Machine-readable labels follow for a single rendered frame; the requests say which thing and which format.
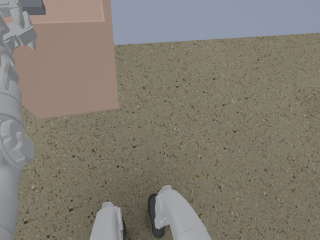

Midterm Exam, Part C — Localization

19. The left robot forearm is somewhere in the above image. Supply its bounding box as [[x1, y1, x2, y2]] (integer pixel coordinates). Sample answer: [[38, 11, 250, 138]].
[[0, 46, 24, 129]]

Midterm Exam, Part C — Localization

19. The handle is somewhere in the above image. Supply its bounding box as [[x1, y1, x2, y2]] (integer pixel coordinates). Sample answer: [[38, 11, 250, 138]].
[[19, 0, 46, 16]]

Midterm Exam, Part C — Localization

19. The drawer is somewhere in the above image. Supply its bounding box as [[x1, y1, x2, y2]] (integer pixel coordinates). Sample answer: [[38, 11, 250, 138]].
[[1, 0, 103, 23]]

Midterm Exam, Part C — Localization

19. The robot left upper arm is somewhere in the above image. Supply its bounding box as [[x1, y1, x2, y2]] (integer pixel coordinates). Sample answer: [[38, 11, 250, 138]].
[[0, 119, 35, 240]]

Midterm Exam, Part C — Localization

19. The right robot foot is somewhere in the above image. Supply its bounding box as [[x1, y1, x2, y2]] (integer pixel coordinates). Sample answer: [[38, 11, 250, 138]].
[[148, 193, 165, 239]]

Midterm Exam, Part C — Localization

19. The right robot thigh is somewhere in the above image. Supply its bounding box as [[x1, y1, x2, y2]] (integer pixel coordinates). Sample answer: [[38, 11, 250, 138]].
[[155, 189, 212, 240]]

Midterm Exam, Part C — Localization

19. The cabinet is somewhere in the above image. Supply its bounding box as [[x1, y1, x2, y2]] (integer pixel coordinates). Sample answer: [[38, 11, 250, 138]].
[[6, 0, 119, 119]]

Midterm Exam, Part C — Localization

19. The left robot hand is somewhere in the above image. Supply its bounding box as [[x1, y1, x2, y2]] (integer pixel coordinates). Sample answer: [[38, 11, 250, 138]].
[[0, 0, 38, 55]]

